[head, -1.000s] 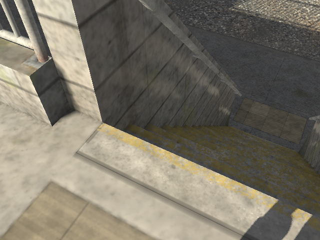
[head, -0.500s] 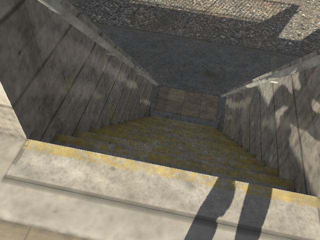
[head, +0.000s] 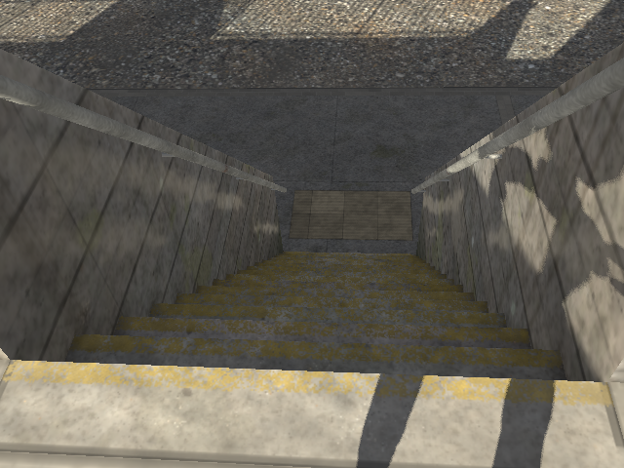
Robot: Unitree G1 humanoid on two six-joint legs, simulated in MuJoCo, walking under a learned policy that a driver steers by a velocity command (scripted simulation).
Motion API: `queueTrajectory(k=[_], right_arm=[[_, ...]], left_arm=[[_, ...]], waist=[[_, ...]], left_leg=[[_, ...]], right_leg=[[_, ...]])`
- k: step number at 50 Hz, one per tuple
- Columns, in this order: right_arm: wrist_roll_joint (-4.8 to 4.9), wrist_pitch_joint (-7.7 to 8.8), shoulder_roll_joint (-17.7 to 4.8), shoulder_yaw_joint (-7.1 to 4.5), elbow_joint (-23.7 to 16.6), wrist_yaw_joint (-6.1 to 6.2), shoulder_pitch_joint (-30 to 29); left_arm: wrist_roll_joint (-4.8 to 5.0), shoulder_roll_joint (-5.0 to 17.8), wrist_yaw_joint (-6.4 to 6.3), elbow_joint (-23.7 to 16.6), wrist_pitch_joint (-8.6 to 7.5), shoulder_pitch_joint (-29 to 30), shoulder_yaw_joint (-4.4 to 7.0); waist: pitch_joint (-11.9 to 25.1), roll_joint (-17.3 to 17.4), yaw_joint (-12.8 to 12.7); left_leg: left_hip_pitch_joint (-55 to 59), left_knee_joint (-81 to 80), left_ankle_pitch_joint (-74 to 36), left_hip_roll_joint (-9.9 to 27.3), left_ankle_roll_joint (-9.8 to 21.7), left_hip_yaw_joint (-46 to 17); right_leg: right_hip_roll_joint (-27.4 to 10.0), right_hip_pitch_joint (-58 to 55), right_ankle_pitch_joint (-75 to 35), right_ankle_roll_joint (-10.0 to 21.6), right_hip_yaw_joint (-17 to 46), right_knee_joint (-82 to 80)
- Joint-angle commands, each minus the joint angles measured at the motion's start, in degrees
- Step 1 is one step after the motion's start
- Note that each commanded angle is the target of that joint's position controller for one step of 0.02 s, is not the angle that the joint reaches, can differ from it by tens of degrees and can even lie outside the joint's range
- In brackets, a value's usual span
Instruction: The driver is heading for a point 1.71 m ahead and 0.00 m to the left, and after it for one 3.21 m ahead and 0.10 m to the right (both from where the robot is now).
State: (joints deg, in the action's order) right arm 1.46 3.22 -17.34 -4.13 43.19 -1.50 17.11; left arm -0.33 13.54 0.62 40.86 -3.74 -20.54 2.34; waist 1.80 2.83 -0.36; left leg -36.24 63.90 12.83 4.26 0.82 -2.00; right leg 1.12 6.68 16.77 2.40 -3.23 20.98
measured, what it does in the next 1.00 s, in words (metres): walks ahead: left foot, then right foot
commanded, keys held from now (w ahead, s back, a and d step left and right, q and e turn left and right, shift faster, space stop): q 0.32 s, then no key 0.20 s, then e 0.48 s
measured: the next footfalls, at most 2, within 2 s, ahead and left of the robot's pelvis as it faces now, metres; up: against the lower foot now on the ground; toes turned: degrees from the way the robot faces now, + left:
left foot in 0.26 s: +0.26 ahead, +0.11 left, +0.00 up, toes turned +6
right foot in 0.66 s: +0.26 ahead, -0.13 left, +0.00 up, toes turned +14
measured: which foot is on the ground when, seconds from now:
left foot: up 0.00-0.24, down 0.26-1.00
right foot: down 0.00-0.26, up 0.28-0.64, down 0.66-0.94, up 0.96-1.00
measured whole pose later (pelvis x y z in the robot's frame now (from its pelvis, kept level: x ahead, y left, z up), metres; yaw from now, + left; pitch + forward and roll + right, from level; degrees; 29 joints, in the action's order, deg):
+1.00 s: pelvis +0.19 -0.01 -0.02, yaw +3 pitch +1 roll +1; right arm -1.0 -0.4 -15.3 -4.6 40.4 1.1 10.3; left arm 0.6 16.8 -2.0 34.8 2.3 -13.1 3.8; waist -2.2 -1.6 -0.1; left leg -20.4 33.7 14.0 -0.3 1.7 3.4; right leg 2.4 24.4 26.7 -0.5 6.2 49.5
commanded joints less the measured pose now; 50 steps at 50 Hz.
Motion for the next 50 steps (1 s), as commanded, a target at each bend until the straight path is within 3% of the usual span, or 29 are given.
queueTrajectory(k=[1, 4, 7, 10, 12, 13, 14, 15, 16, 17, 18, 19, 21, 24, 26, 28, 32, 33, 34, 35, 37, 38, 42, 44, 45, 46, 48, 49, 50], right_arm=[[-0.72, 0.63, -3.1, -0.81, -3.9, 0.2, -3.2], [-1.15, 0.52, -0.5, 0.29, -5.3, -0.01, -7.4], [-0.97, 0.35, 0.8, 1.06, -7.9, -1.7, -12.9], [-1.25, 0.06, -2.5, -0.2, -8.7, -2.98, -9.3], [-1.32, 0.02, -6.7, -2.21, -6.6, -2.33, 0.9], [-1.37, -0.19, -9.8, -3.17, -6.4, -0.88, 5.6], [-1.72, -0.7, -14.8, -3.34, -7.8, 0.46, 3.8], [-2.28, -0.73, -13.3, -2.58, -9.7, 0.16, 3.7], [-1.81, -1.27, -10.4, -2.2, -10.9, -0.07, -0.6], [-0.85, -1.76, -6.9, -1.08, -11.0, 0.21, -4.6], [-0.57, -2.15, -4.8, -0.28, -11.6, 0.5, -6.9], [-1.06, -2.29, -4.7, -0.22, -11.7, 0.68, -8.4], [-2.31, -2.24, -5.6, -0.56, -11.1, 0.79, -9.4], [-2.57, -2.59, -5.8, -0.66, -10.1, 1.56, -8.4], [-2.42, -3.33, -5.8, -0.59, -10.0, 1.97, -9.1], [-2.82, -3.78, -3.1, 0.48, -9.5, 2.01, -10.1], [-2.8, -3.71, -2.0, 1.19, -6.9, 1.69, -9.4], [-2.59, -3.53, -2.2, 1.05, -6.1, 2.0, -7.7], [-2.91, -3.39, -3.1, 0.61, -6.0, 2.32, -5.0], [-2.68, -3.2, -2.4, 0.44, -6.2, 2.58, -5.4], [-2.25, -3.28, -2.3, -0.07, -7.0, 3.22, -10.1], [-2.42, -3.48, -1.6, -0.11, -6.6, 3.35, -10.1], [-2.19, -3.37, -0.8, -0.7, -7.1, 2.73, -9.5], [-2.27, -3.14, -1.6, -1.27, -6.9, 2.41, -8.4], [-2.33, -3.11, -2.5, -1.66, -6.7, 2.33, -8.0], [-2.28, -3.19, -3.0, -1.95, -6.4, 2.32, -7.3], [-2.25, -3.27, -5.7, -2.56, -5.8, 2.5, -5.6], [-2.58, -2.74, -5.6, -2.27, -6.5, 2.88, -5.7], [-2.5, -2.11, -5.7, -1.98, -7.0, 3.3, -5.8]], left_arm=[[-1.15, 8.2, -0.79, -2.5, -1.36, 2.9, 2.27], [-0.73, 8.7, -1.6, -1.5, -0.97, 5.3, 2.11], [0.7, 10.6, -2.94, 0.9, -0.24, 1.6, 2.59], [1.42, 13.0, -3.92, 0.7, 1.38, 3.6, 3.43], [1.77, 13.0, -4.25, -0.5, 2.19, 6.2, 3.43], [1.19, 11.5, -3.83, -1.2, 1.68, 5.2, 2.75], [-2.53, 3.3, -2.41, -2.4, 0.98, -2.8, 0.55], [-0.76, 7.9, -1.24, -1.7, 0.36, -5.4, 0.58], [1.19, 12.2, -1.05, -2.8, 0.79, 1.7, 1.78], [1.24, 11.8, -1.5, -3.8, 1.48, 5.1, 1.74], [0.73, 11.0, -2.29, -3.4, 2.43, 6.3, 1.67], [0.61, 11.1, -2.72, -3.3, 3.4, 5.4, 1.88], [0.31, 8.9, -2.97, -2.5, 4.31, 3.0, 1.46], [-0.07, 6.9, -3.67, -2.3, 4.42, 3.5, 0.7], [0.2, 6.7, -3.76, -2.6, 4.73, 5.0, 0.59], [0.43, 6.0, -3.43, -2.3, 4.9, 5.3, 0.42], [-0.02, 5.7, -2.18, -1.8, 4.14, 4.4, 0.62], [-0.75, 7.4, -2.08, -2.9, 3.96, 5.5, 0.86], [-1.07, 11.2, -2.18, -4.4, 3.85, 7.2, 1.48], [-0.42, 12.5, -2.13, -3.6, 3.85, 7.8, 2.22], [-0.61, 9.9, -2.09, -4.8, 3.45, 9.6, 1.7], [-0.37, 10.7, -2.25, -5.2, 3.35, 9.2, 2.06], [0.86, 10.6, -2.97, -7.3, 4.04, 7.8, 2.69], [0.79, 10.2, -3.22, -8.7, 4.73, 7.8, 2.9], [0.81, 9.7, -3.23, -9.5, 5.07, 7.0, 2.88], [0.88, 9.0, -3.21, -10.1, 5.27, 6.7, 2.75], [1.1, 7.6, -2.93, -11.2, 5.4, 6.0, 2.55], [1.02, 9.1, -2.65, -11.4, 5.48, 6.8, 3.14], [0.9, 10.2, -2.34, -11.0, 5.57, 6.6, 3.97]], waist=[[-4.8, -7.6, 0.1], [-5.0, -8.5, -0.5], [-4.6, -8.2, -2.9], [-1.1, -9.7, 0.0], [4.3, -8.3, 5.4], [8.1, -2.6, 8.0], [14.8, 13.2, 0.3], [27.8, 8.7, 2.4], [20.8, 2.1, 4.1], [12.0, -2.3, 2.3], [7.5, -4.5, 1.0], [5.0, -3.0, -0.6], [3.7, 0.9, -1.9], [6.4, 2.1, -1.0], [7.0, 2.7, -0.1], [6.4, 3.9, 0.2], [2.0, 4.0, -0.6], [0.1, 2.0, 0.0], [-1.6, -4.2, 3.0], [-3.2, -13.2, 3.9], [-5.1, -15.0, 2.6], [-4.4, -14.9, 2.1], [-0.7, -13.1, 1.2], [0.2, -9.7, 1.1], [0.2, -5.5, 0.5], [0.3, -0.8, 0.4], [1.7, 10.3, 0.2], [2.6, 10.5, 1.4], [2.5, 6.0, 1.1]], left_leg=[[-10.2, -1.9, -7.4, -0.4, -2.1, -3.6], [-0.7, -17.5, -17.3, -1.8, -2.5, 1.6], [1.6, -26.1, -18.5, -3.1, -1.2, 5.0], [5.8, -28.6, -10.7, -5.7, 1.9, 6.5], [19.1, -34.0, -12.3, -8.8, 4.9, 6.9], [31.9, -37.6, -29.3, -4.6, 8.3, -0.2], [50.1, -29.3, -61.4, 11.5, 18.2, -21.1], [52.9, -36.3, -46.3, 19.0, 26.5, -38.0], [46.4, -40.4, -32.2, 15.0, 23.4, -32.0], [37.8, -42.2, -21.9, 12.0, 19.4, -25.6], [29.8, -43.7, -16.8, 9.4, 16.9, -22.0], [22.7, -45.3, -14.3, 7.4, 15.9, -19.3], [15.4, -46.5, -17.0, 4.5, 15.3, -14.4], [16.1, -45.2, -20.8, 4.1, 15.3, -12.0], [15.6, -45.9, -10.7, 4.0, 14.3, -12.4], [14.4, -47.0, 0.9, 4.0, 13.0, -12.2], [11.9, -45.5, 15.1, 3.0, 8.4, -10.8], [12.3, -43.4, 16.2, 1.6, 5.5, -10.1], [12.7, -38.1, 16.5, -2.3, 2.8, -7.1], [16.1, -34.7, 11.2, -6.2, 0.4, -0.3], [20.5, -29.9, 2.9, -6.9, -0.2, 1.4], [20.8, -29.5, 2.1, -6.9, 0.1, 1.4], [20.3, -30.0, 0.9, -6.0, 1.2, 0.9], [22.1, -32.1, -1.3, -4.1, 1.9, -0.1], [23.2, -33.9, -0.8, -2.2, 2.7, -1.5], [24.7, -36.9, -0.2, 0.5, 4.4, -4.4], [28.6, -44.7, -3.5, 12.8, 12.1, -18.0], [29.1, -45.4, -11.0, 18.4, 16.6, -22.2], [28.7, -45.3, -16.3, 20.5, 18.6, -23.2]], right_leg=[[-13.3, -3.0, -30.2, 6.7, 5.0, -10.1], [-9.9, 1.9, -38.0, 4.1, -4.1, -9.1], [-12.5, -2.0, -42.6, 3.7, -4.2, -5.6], [-14.7, -7.3, -55.4, 3.5, -4.1, 3.4], [-12.4, -5.4, -56.0, 1.6, -5.1, 18.7], [-7.9, 3.6, -39.3, -1.6, -5.9, 34.7], [1.9, 24.0, 23.3, -5.4, -3.1, 56.9], [3.9, 27.1, 24.4, -5.8, 11.0, 67.0], [1.1, 30.0, 18.8, -5.0, 11.6, 65.8], [-1.3, 32.2, 13.9, -4.5, 9.9, 60.9], [-3.1, 30.7, 11.2, -4.7, 9.4, 56.6], [-3.8, 26.7, 9.3, -4.9, 9.1, 52.6], [-3.2, 20.5, 7.7, -5.7, 6.6, 45.9], [-3.4, 18.1, 6.2, -7.0, 6.2, 37.6], [-4.0, 16.4, 3.2, -6.9, 6.3, 33.2], [-4.8, 13.2, 1.4, -6.4, 6.2, 28.1], [-2.7, 4.7, -3.6, -3.4, 2.7, 12.6], [-4.3, 5.6, -6.7, -1.8, 5.6, 9.1], [-8.7, 8.6, -10.3, 0.3, 12.1, 6.5], [-9.9, 15.6, -0.3, 3.5, 16.6, 1.6], [-10.9, 20.3, 4.5, 4.2, 21.7, -3.3], [-10.7, 19.1, 2.3, 4.0, 22.0, -2.6], [-9.8, 14.1, -4.8, 4.9, 23.6, 2.0], [-7.5, 15.4, -3.7, 4.0, 22.8, 5.2], [-5.3, 17.5, -1.7, 2.8, 20.5, 7.6], [-2.7, 19.8, 0.8, 1.2, 17.3, 11.6], [2.1, 25.2, 7.6, -1.8, 8.5, 26.0], [0.5, 28.1, 17.0, -3.0, 7.5, 37.8], [-0.7, 29.9, 19.1, -3.9, 8.8, 48.4]])
Keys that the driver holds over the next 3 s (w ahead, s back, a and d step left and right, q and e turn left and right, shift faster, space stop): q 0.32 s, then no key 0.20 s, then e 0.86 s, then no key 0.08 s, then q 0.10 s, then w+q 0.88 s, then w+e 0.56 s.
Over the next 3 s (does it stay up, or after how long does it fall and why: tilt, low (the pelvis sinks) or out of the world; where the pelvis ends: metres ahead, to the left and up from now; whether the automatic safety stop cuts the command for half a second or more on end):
stays up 0.67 -0.02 -0.05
